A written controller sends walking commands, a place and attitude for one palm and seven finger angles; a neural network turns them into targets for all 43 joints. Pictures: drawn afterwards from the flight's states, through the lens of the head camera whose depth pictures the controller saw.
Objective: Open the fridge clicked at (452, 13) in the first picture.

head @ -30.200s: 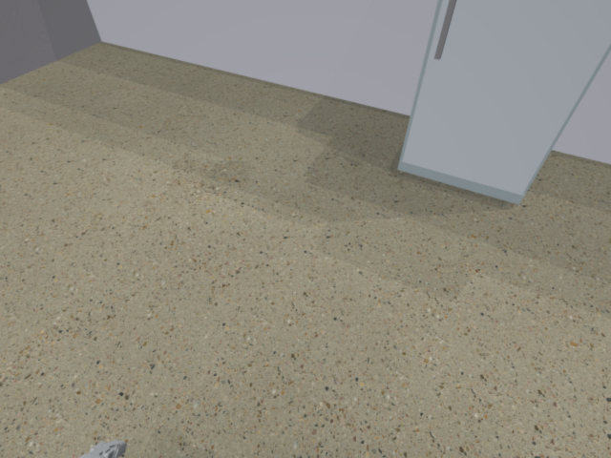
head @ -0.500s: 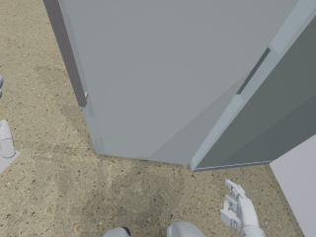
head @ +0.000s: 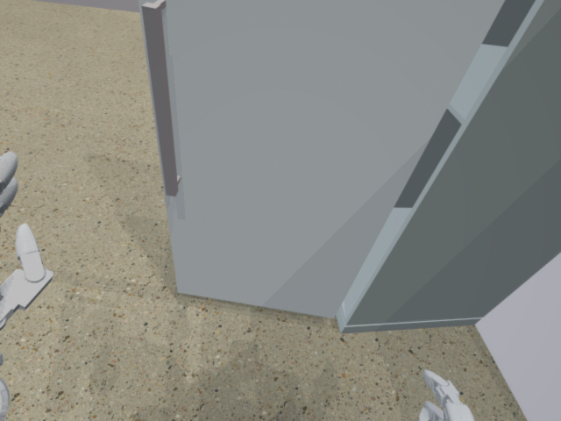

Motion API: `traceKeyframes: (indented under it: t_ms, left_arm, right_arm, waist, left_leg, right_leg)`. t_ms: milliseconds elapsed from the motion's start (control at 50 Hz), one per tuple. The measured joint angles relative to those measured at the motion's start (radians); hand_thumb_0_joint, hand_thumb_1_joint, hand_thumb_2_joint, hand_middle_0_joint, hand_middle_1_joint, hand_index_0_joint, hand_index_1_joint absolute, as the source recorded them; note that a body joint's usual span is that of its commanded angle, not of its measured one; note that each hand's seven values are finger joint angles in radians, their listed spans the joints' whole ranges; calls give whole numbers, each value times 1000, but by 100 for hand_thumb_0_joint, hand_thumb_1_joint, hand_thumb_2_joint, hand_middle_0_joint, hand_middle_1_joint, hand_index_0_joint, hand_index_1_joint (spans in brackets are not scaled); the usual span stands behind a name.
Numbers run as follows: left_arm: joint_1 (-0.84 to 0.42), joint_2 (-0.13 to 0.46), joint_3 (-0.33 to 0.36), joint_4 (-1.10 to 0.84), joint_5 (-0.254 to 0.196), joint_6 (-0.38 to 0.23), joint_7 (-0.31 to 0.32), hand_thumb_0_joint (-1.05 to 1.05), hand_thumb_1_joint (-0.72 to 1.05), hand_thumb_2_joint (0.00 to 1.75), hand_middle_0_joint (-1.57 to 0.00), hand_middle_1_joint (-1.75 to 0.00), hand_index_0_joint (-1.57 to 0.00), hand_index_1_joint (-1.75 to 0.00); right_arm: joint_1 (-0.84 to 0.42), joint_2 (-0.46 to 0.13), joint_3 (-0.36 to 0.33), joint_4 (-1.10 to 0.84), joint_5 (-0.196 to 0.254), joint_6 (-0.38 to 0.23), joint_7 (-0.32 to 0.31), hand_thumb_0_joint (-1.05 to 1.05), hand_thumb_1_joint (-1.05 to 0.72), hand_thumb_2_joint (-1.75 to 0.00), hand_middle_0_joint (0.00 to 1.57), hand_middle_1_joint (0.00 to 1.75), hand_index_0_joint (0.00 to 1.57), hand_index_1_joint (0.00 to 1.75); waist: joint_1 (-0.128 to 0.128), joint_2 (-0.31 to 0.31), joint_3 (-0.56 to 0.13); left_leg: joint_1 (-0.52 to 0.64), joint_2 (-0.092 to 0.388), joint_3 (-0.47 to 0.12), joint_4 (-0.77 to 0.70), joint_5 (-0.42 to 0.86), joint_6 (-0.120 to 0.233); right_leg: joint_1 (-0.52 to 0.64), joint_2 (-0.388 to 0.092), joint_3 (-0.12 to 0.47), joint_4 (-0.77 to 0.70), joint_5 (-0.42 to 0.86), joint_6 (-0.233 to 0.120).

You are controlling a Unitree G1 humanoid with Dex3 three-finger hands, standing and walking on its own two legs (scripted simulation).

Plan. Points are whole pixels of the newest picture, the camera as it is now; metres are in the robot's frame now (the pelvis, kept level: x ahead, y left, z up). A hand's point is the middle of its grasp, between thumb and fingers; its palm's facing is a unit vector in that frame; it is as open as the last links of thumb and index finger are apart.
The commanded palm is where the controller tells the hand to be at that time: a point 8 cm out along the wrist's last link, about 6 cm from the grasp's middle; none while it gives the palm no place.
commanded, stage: stop stepping back and stand still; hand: left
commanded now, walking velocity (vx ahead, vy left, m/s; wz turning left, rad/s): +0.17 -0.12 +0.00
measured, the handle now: (167, 113) +0.65 +0.27 +0.09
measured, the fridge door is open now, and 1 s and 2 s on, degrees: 77 77 77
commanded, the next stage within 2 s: let the arm hang, fingers relaxed in 0.30 s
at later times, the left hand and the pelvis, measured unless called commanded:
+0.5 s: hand (80, 306) +0.24 +0.27 +0.05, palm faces +0.29 -0.89 -0.35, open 7.4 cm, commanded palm none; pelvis +0.01 +0.02 +0.00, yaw +6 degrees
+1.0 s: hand out of the picture +0.06 +0.23 -0.16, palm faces +0.09 -0.96 -0.25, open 7.2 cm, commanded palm none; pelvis +0.05 +0.02 +0.01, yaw +5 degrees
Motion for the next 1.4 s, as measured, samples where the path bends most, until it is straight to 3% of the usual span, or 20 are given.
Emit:
traceKeyframes:
  t_ms: [40,80,180,220,260,300,360,400,420,440,480,520,560,600,660,700,760,820,1000,1400]
  left_arm:
    - [17,47,36,-28,-2,-14,-6,1,89,90,-21,-31,-21,-30]
    - [22,77,66,-34,-7,-36,-12,1,89,90,-21,-31,-21,-30]
    - [72,96,117,42,-24,-45,-18,1,89,90,-21,-31,-21,-30]
    - [57,84,104,98,-22,-33,-26,0,89,90,-21,-31,-21,-30]
    - [22,37,60,153,-27,-13,-35,0,89,90,-20,-31,-21,-30]
    - [13,-17,25,176,-28,9,-36,0,89,90,-20,-31,-21,-30]
    - [25,-64,-5,118,-25,28,-28,1,89,90,-21,-31,-21,-30]
    - [16,-66,-20,53,-22,19,-20,1,89,90,-21,-31,-21,-30]
    - [-12,-64,-42,91,-8,-14,-25,1,89,90,-21,-31,-21,-30]
    - [-56,-68,-77,166,12,3,-47,1,89,90,-20,-31,-21,-30]
    - [-141,-89,-152,370,35,96,-95,0,90,90,-20,-31,-20,-30]
    - [-209,-115,-220,586,42,180,-126,0,90,90,-20,-30,-20,-30]
    - [-250,-139,-278,771,43,234,-148,0,90,90,-20,-30,-20,-30]
    - [-262,-163,-330,917,42,261,-166,0,91,90,-19,-30,-20,-30]
    - [-231,-182,-397,1072,39,255,-185,1,91,90,-20,-30,-20,-30]
    - [-215,-210,-424,1182,39,245,-186,1,91,90,-20,-30,-20,-30]
    - [-204,-226,-400,1274,20,235,-169,-3,96,90,-21,-31,-21,-30]
    - [-199,-193,-379,1350,25,229,-160,-4,97,90,-21,-31,-21,-30]
    - [-196,-149,-367,1515,15,220,-148,-1,93,90,-20,-30,-20,-30]
    - [-218,-226,-389,1616,17,202,-142,0,92,90,-20,-30,-20,-30]
  right_arm:
    - [10,23,2,-10,-2,-18,12,1,-90,-90,20,30,20,30]
    - [27,29,13,-13,4,-19,28,1,-90,-90,20,30,20,30]
    - [57,18,34,-28,12,35,34,1,-90,-90,21,30,20,30]
    - [43,7,30,-17,16,58,31,1,-90,-90,21,30,20,30]
    - [18,-9,21,18,19,79,31,1,-90,-90,21,30,20,30]
    - [8,-14,21,48,17,88,32,1,-90,-90,21,30,20,30]
    - [6,-10,32,43,8,79,23,1,-90,-90,21,30,20,30]
    - [-2,-13,29,21,0,54,14,1,-90,-90,21,30,20,30]
    - [-12,-17,17,31,-2,27,29,1,-90,-90,21,30,20,30]
    - [-19,-31,7,33,-6,30,48,1,-90,-90,21,30,20,30]
    - [-29,-59,-1,31,-19,67,66,1,-90,-90,20,30,20,30]
    - [-38,-70,0,31,-32,94,69,1,-90,-90,20,30,20,30]
    - [-45,-64,10,38,-38,111,71,0,-90,-90,20,30,20,30]
    - [-45,-51,23,52,-38,123,75,0,-90,-90,20,30,20,30]
    - [-22,-31,34,76,-26,142,80,0,-90,-90,21,30,20,30]
    - [-19,-30,27,115,-17,162,81,0,-90,-90,21,30,20,30]
    - [17,-28,12,178,-14,187,80,0,-90,-90,20,30,20,30]
    - [47,-7,14,245,-15,195,77,0,-91,-90,20,30,20,30]
    - [86,31,29,349,-7,168,59,0,-90,-90,20,30,20,30]
    - [27,31,27,416,-6,150,50,0,-91,-90,20,30,20,30]
  waist:
    - [-26,22,-1]
    - [-37,61,-9]
    - [-18,144,-43]
    - [-3,165,-37]
    - [8,181,-10]
    - [23,162,-6]
    - [29,101,1]
    - [29,72,26]
    - [24,69,31]
    - [15,82,24]
    - [-20,129,2]
    - [-46,156,-2]
    - [-54,152,11]
    - [-52,132,28]
    - [-42,79,43]
    - [-34,83,62]
    - [-33,116,73]
    - [-16,101,68]
    - [0,123,44]
    - [4,118,20]
  left_leg:
    - [9,9,-19,-28,25,-5]
    - [10,22,-44,-56,46,-4]
    - [-32,32,-43,4,3,1]
    - [-96,25,-51,142,-89,11]
    - [-158,11,-67,320,-124,8]
    - [-180,3,-53,364,-131,7]
    - [-128,12,-35,174,-83,14]
    - [-95,9,-36,76,18,3]
    - [-105,1,-37,86,30,3]
    - [-121,-4,-47,91,31,8]
    - [-147,-12,-81,74,40,20]
    - [-152,-18,-101,38,65,25]
    - [-142,-19,-97,5,84,23]
    - [-135,-17,-81,-6,87,16]
    - [-149,-28,-54,50,49,-1]
    - [-165,-20,-58,109,-4,-8]
    - [-161,-10,-101,106,12,-8]
    - [-130,-15,-94,53,28,-10]
    - [-35,-32,-73,-70,59,8]
    - [47,-44,-46,-139,66,17]
  right_leg:
    - [-32,33,-15,108,-17,2]
    - [-26,47,-43,59,-1,1]
    - [113,42,-69,-270,33,-2]
    - [116,42,-58,-304,156,-19]
    - [115,38,-68,-269,194,-16]
    - [127,29,-62,-268,174,-12]
    - [128,15,-53,-250,150,-5]
    - [107,10,-45,-181,93,-1]
    - [73,8,-36,-96,34,3]
    - [25,14,-21,9,-13,6]
    - [-64,34,13,190,-62,16]
    - [-114,39,43,267,-84,29]
    - [-122,31,62,224,-92,42]
    - [-92,20,59,93,-53,52]
    - [33,5,71,-218,108,41]
    - [32,17,76,-220,185,34]
    - [55,29,36,-232,164,34]
    - [80,23,42,-273,171,37]
    - [163,3,62,-383,203,55]
    - [220,-10,88,-415,199,65]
